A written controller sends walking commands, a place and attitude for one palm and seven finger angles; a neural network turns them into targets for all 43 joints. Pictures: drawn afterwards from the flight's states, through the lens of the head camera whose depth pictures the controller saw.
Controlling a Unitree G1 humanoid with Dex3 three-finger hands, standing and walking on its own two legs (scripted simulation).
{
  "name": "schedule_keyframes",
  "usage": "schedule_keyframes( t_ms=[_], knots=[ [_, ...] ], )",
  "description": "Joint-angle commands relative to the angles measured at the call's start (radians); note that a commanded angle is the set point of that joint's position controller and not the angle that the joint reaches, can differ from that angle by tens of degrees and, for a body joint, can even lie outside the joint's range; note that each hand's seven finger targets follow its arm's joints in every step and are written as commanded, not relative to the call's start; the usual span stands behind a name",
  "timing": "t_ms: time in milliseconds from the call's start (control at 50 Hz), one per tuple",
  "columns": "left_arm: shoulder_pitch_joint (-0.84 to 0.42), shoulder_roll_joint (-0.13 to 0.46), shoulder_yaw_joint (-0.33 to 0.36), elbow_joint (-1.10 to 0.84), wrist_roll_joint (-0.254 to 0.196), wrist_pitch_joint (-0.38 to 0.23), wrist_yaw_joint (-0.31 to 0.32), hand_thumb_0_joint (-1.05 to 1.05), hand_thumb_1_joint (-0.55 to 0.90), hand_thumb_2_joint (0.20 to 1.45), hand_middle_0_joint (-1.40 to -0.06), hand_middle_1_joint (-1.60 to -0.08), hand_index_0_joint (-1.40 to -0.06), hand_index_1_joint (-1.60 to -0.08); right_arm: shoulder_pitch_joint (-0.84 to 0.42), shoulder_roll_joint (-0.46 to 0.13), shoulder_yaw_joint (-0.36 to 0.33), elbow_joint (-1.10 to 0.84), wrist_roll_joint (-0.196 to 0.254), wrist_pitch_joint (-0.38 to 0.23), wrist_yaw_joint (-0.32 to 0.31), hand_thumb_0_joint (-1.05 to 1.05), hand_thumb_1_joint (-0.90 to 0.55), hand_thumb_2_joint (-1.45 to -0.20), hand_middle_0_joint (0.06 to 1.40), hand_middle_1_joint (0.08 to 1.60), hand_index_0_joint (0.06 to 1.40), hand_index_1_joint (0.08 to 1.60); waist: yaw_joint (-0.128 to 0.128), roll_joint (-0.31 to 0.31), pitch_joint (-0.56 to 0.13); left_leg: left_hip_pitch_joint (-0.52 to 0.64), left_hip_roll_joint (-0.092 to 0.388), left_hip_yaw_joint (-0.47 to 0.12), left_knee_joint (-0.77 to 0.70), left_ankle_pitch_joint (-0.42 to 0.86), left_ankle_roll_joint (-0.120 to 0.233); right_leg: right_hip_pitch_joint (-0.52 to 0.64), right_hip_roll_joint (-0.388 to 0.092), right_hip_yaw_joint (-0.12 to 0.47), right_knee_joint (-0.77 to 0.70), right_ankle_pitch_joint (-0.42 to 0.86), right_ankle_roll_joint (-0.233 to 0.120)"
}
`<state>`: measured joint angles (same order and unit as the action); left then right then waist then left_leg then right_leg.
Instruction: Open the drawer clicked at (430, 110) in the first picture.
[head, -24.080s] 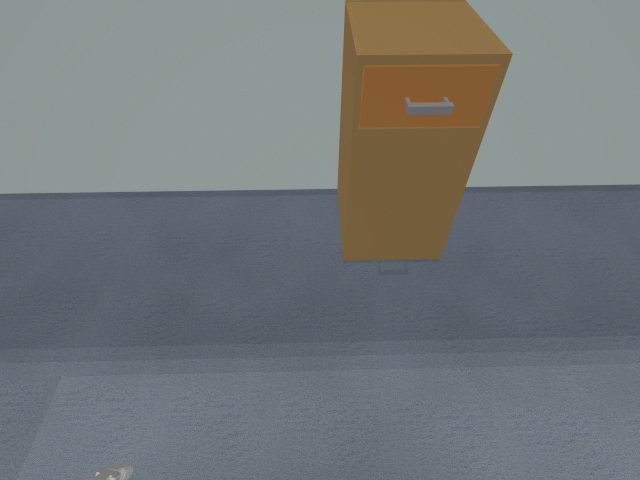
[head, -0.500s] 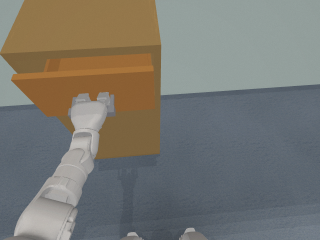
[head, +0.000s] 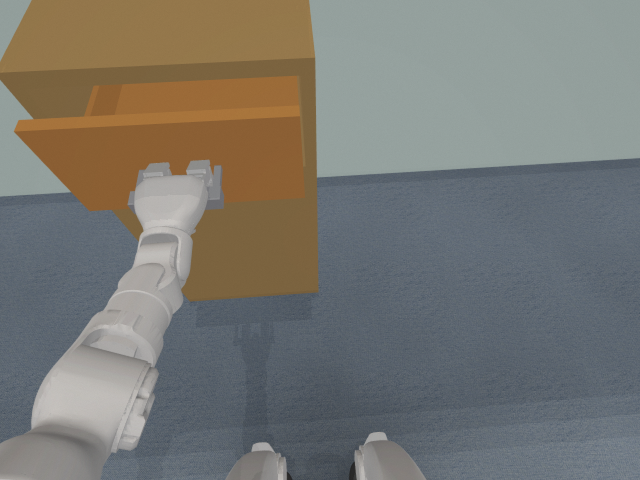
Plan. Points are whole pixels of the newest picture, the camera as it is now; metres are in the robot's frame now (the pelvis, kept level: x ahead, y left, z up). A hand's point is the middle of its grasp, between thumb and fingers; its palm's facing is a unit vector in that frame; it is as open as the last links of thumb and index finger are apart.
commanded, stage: pull the drawer open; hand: left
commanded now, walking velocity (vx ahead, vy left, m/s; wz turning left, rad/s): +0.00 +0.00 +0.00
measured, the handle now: (179, 187) +0.51 +0.18 +0.01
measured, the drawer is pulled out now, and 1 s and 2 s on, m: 0.07 0.08 0.23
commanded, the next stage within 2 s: relax the arm and regain balance in 1.28 s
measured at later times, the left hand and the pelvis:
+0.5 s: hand (185, 222) +0.47 +0.17 -0.02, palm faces -0.05 +0.00 -1.00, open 5.4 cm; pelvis -0.03 +0.00 -0.01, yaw -1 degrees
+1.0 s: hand (184, 225) +0.46 +0.17 -0.02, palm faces +0.01 +0.01 -1.00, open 5.4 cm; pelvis +0.02 +0.01 +0.01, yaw +0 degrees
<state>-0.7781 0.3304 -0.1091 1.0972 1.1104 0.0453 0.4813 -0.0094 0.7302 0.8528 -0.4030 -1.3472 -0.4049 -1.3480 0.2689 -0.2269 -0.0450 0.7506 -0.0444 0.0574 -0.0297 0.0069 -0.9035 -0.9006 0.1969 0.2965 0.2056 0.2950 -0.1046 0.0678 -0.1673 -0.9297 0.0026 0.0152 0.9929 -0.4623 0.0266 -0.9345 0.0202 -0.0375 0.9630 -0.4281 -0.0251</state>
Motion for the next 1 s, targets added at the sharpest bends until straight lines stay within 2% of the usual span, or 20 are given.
schedule_keyframes(
  t_ms=[0,40,120,140,220,280,360,380,460,500,600,680,740,760,820,860,900,920,960,980],
  knots=[
    [-0.453,0.229,0.069,-0.143,-0.010,-0.018,0.022,0.000,0.900,0.900,-0.400,-1.350,-0.400,-1.350,0.157,-0.149,-0.050,-0.045,0.004,-0.038,-0.013,0.000,-0.900,-0.900,0.200,0.300,0.200,0.300,-0.053,-0.048,-0.417,0.180,-0.033,-0.013,-0.075,0.262,0.021,0.246,0.023,0.044,-0.123,0.293,-0.001],
    [-0.445,0.274,0.086,-0.108,-0.007,-0.025,0.019,0.000,0.900,0.900,-0.400,-1.350,-0.400,-1.350,0.162,-0.159,-0.044,-0.044,0.009,-0.044,-0.014,0.000,-0.900,-0.900,0.200,0.300,0.200,0.300,-0.051,-0.068,-0.391,0.136,-0.032,-0.013,-0.073,0.201,0.023,0.228,0.023,0.049,-0.127,0.229,0.002],
    [-0.489,0.272,0.078,-0.120,-0.002,-0.043,0.024,0.000,0.900,0.900,-0.400,-1.350,-0.400,-1.350,0.186,-0.162,-0.048,-0.036,0.008,-0.065,-0.012,0.000,-0.900,-0.900,0.200,0.300,0.200,0.300,-0.063,-0.022,-0.428,0.141,-0.030,-0.016,-0.068,0.186,0.024,0.202,0.025,0.049,-0.122,0.202,0.000],
    [-0.495,0.305,0.099,-0.116,-0.003,-0.044,0.026,0.000,0.900,0.900,-0.400,-1.350,-0.400,-1.350,0.189,-0.168,-0.047,-0.031,0.008,-0.068,-0.012,0.000,-0.900,-0.900,0.200,0.300,0.200,0.300,-0.058,-0.034,-0.428,0.126,-0.028,-0.018,-0.066,0.171,0.024,0.199,0.025,0.051,-0.120,0.184,0.001],
    [-0.523,0.279,0.069,-0.098,-0.001,-0.043,0.031,0.000,0.900,0.900,-0.400,-1.350,-0.400,-1.350,0.202,-0.169,-0.047,-0.028,0.012,-0.085,-0.010,0.000,-0.900,-0.900,0.200,0.300,0.200,0.300,-0.070,-0.019,-0.410,0.115,-0.028,-0.021,-0.074,0.127,0.024,0.168,0.027,0.049,-0.131,0.125,0.000],
    [-0.541,0.332,0.101,-0.093,-0.001,-0.039,0.033,0.000,0.900,0.900,-0.400,-1.350,-0.400,-1.350,0.209,-0.178,-0.045,-0.023,0.012,-0.089,-0.013,0.000,-0.900,-0.900,0.200,0.300,0.200,0.300,-0.067,-0.028,-0.434,0.103,-0.027,-0.024,-0.071,0.119,0.025,0.173,0.026,0.051,-0.127,0.114,0.001],
    [-0.558,0.297,0.073,-0.082,0.000,-0.030,0.035,0.000,0.900,0.900,-0.400,-1.350,-0.400,-1.350,0.215,-0.179,-0.045,-0.017,0.012,-0.098,-0.012,0.000,-0.900,-0.900,0.200,0.300,0.200,0.300,-0.077,0.001,-0.408,0.132,-0.023,-0.030,-0.082,0.111,0.023,0.124,0.029,0.037,-0.132,0.093,-0.001],
    [-0.568,0.299,0.074,-0.092,0.000,-0.030,0.035,0.000,0.900,0.900,-0.400,-1.350,-0.400,-1.350,0.218,-0.179,-0.045,-0.019,0.012,-0.100,-0.011,0.000,-0.900,-0.900,0.200,0.300,0.200,0.300,-0.076,0.008,-0.432,0.144,-0.024,-0.032,-0.082,0.119,0.022,0.127,0.030,0.035,-0.128,0.097,-0.002],
    [-0.409,0.284,0.093,-0.085,-0.021,-0.026,0.015,0.000,0.900,0.900,-0.400,-1.350,-0.400,-1.350,0.205,-0.174,-0.044,-0.037,0.014,-0.091,-0.009,0.000,-0.900,-0.900,0.200,0.300,0.200,0.300,-0.031,-0.024,-0.443,0.163,-0.024,-0.022,-0.097,0.161,0.021,0.194,0.031,0.036,-0.136,0.148,-0.002],
    [-0.331,0.275,0.110,-0.122,-0.036,-0.035,0.002,0.000,0.900,0.900,-0.400,-1.350,-0.400,-1.350,0.198,-0.170,-0.047,-0.052,0.015,-0.082,-0.004,0.000,-0.900,-0.900,0.200,0.300,0.200,0.300,-0.001,-0.022,-0.484,0.197,-0.025,-0.015,-0.107,0.214,0.018,0.250,0.033,0.035,-0.133,0.209,-0.005],
    [-0.111,0.200,0.097,-0.202,-0.048,-0.050,-0.008,0.000,0.900,0.900,-0.400,-1.350,-0.400,-1.350,0.163,-0.158,-0.053,-0.083,0.025,-0.061,0.001,0.000,-0.900,-0.900,0.200,0.300,0.200,0.300,0.044,-0.045,-0.447,0.250,-0.018,-0.004,-0.133,0.310,0.013,0.300,0.036,0.026,-0.146,0.305,-0.009],
    [-0.003,0.139,0.072,-0.277,-0.032,-0.052,0.019,0.000,0.900,0.900,-0.400,-1.350,-0.400,-1.350,0.139,-0.150,-0.065,-0.090,0.028,-0.048,0.005,0.000,-0.900,-0.900,0.200,0.300,0.200,0.300,0.046,-0.100,-0.395,0.284,-0.012,0.001,-0.141,0.386,0.014,0.314,0.038,0.020,-0.159,0.383,-0.008],
    [0.080,0.130,0.083,-0.329,-0.017,-0.036,0.046,0.000,0.900,0.900,-0.400,-1.350,-0.400,-1.350,0.119,-0.146,-0.070,-0.089,0.026,-0.032,0.012,0.000,-0.900,-0.900,0.200,0.300,0.200,0.300,0.063,-0.084,-0.390,0.326,-0.010,0.001,-0.138,0.491,0.009,0.329,0.039,0.018,-0.151,0.466,-0.012],
    [0.095,0.098,0.061,-0.370,-0.013,-0.027,0.053,0.000,0.900,0.900,-0.400,-1.350,-0.400,-1.350,0.114,-0.142,-0.071,-0.099,0.028,-0.028,0.017,0.000,-0.900,-0.900,0.200,0.300,0.200,0.300,0.063,-0.078,-0.397,0.347,-0.009,0.000,-0.141,0.524,0.007,0.334,0.039,0.015,-0.154,0.478,-0.012],
    [-0.311,0.124,0.024,-0.291,0.034,-0.009,0.092,0.000,0.900,0.900,-0.400,-1.350,-0.400,-1.350,0.139,-0.152,-0.072,-0.026,0.013,-0.028,0.007,0.000,-0.900,-0.900,0.200,0.300,0.200,0.300,-0.045,-0.044,-0.284,0.322,0.000,-0.027,-0.109,0.475,0.003,0.161,0.033,0.003,-0.138,0.393,-0.007],
    [-0.273,0.167,0.067,-0.226,0.044,0.024,0.105,0.000,0.900,0.900,-0.400,-1.350,-0.400,-1.350,0.135,-0.154,-0.072,-0.020,0.003,-0.024,0.006,0.000,-0.900,-0.900,0.200,0.300,0.200,0.300,-0.019,-0.037,-0.328,0.335,-0.008,-0.028,-0.098,0.501,-0.001,0.168,0.033,0.003,-0.122,0.397,-0.014],
    [-0.343,0.151,0.052,-0.260,0.031,0.050,0.103,0.000,0.900,0.900,-0.400,-1.350,-0.400,-1.350,0.142,-0.149,-0.076,-0.030,0.002,-0.015,0.008,0.000,-0.900,-0.900,0.200,0.300,0.200,0.300,-0.025,-0.001,-0.414,0.396,-0.009,-0.032,-0.091,0.567,-0.007,0.188,0.033,0.001,-0.113,0.432,-0.014],
    [-0.337,0.105,0.018,-0.230,0.031,0.064,0.097,0.000,0.900,0.900,-0.400,-1.350,-0.400,-1.350,0.138,-0.140,-0.077,-0.030,0.001,-0.012,0.008,0.000,-0.900,-0.900,0.200,0.300,0.200,0.300,-0.030,0.011,-0.422,0.420,-0.008,-0.033,-0.082,0.600,-0.010,0.173,0.033,0.000,-0.111,0.435,-0.011],
    [-0.373,0.089,0.004,-0.215,0.009,0.081,0.080,0.000,0.900,0.900,-0.400,-1.350,-0.400,-1.350,0.141,-0.140,-0.074,-0.031,0.002,-0.002,0.008,0.000,-0.900,-0.900,0.200,0.300,0.200,0.300,-0.041,-0.004,-0.446,0.430,-0.007,-0.034,-0.077,0.603,-0.011,0.181,0.034,-0.002,-0.112,0.440,-0.006],
    [-0.395,0.116,0.021,-0.216,0.002,0.083,0.069,0.000,0.900,0.900,-0.400,-1.350,-0.400,-1.350,0.143,-0.141,-0.071,-0.035,0.003,0.001,0.006,0.000,-0.900,-0.900,0.200,0.300,0.200,0.300,-0.038,-0.016,-0.470,0.419,-0.011,-0.030,-0.074,0.590,-0.007,0.210,0.033,0.005,-0.109,0.459,-0.005]
  ],
)
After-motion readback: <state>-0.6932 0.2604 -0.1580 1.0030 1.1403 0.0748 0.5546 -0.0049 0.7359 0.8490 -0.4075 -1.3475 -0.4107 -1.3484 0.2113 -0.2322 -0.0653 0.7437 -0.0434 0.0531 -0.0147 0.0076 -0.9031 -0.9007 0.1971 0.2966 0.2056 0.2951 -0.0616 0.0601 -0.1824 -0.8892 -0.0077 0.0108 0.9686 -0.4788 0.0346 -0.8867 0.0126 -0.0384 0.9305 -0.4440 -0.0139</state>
